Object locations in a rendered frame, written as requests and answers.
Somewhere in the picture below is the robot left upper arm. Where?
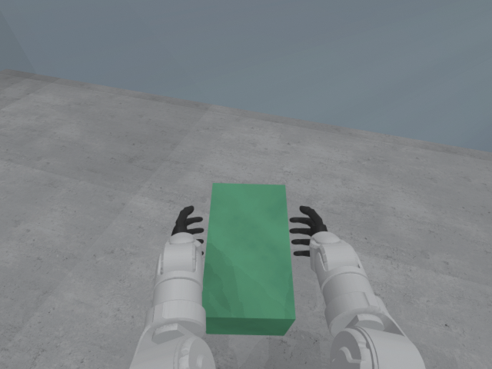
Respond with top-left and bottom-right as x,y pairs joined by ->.
129,335 -> 216,369

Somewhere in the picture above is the carton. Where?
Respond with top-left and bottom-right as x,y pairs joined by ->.
202,183 -> 296,336

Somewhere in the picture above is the robot left hand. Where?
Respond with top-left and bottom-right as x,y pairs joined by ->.
171,206 -> 204,255

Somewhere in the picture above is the robot right upper arm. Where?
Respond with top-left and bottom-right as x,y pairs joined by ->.
330,326 -> 425,369

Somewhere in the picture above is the robot right hand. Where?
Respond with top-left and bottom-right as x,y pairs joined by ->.
290,206 -> 327,257

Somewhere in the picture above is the right robot forearm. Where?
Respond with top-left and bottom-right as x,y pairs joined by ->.
309,231 -> 426,369

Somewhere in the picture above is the left robot forearm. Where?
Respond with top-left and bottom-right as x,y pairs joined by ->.
130,232 -> 206,366

